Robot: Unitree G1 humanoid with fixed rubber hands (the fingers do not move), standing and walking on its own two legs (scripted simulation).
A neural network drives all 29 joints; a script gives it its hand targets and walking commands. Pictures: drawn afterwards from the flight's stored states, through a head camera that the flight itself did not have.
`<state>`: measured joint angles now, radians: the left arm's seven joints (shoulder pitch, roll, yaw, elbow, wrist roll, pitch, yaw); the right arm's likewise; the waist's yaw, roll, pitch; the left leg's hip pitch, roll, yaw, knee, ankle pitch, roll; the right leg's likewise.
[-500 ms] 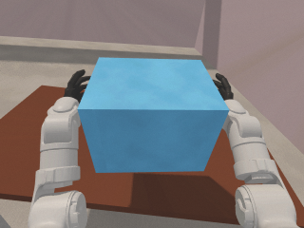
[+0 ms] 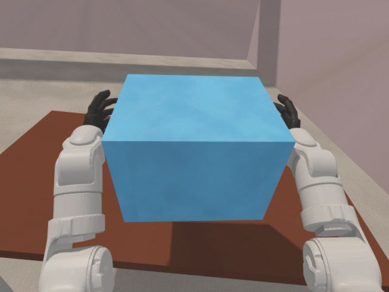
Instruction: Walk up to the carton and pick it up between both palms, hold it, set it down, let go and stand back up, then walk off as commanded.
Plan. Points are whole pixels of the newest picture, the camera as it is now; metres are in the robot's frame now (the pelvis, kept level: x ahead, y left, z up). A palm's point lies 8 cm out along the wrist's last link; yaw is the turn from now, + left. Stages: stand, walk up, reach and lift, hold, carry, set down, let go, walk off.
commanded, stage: hold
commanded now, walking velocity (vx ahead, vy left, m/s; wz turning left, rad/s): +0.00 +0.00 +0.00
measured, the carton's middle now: (194, 146) +0.37 +0.00 +0.19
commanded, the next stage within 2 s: none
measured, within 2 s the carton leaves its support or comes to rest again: neither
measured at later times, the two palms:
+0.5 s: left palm (95, 129) +0.36 +0.19 +0.23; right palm (288, 132) +0.36 -0.19 +0.24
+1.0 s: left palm (96, 130) +0.36 +0.19 +0.22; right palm (287, 132) +0.36 -0.19 +0.24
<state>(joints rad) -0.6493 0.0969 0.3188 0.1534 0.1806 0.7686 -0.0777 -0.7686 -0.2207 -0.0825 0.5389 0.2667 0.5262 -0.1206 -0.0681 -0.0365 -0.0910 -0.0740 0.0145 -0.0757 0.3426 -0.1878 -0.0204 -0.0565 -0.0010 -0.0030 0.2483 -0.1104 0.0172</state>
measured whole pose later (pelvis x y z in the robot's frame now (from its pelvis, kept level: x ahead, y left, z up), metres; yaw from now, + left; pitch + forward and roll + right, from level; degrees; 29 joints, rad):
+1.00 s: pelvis +0.00 +0.00 +0.00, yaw +0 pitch -5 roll -1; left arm -0.65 0.10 0.32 0.17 0.18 0.75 -0.08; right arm -0.77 -0.21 -0.09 0.55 0.26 0.52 -0.12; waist -0.08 -0.05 -0.09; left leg -0.08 0.01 -0.08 0.34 -0.19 -0.02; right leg -0.05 0.00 0.00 0.24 -0.11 0.02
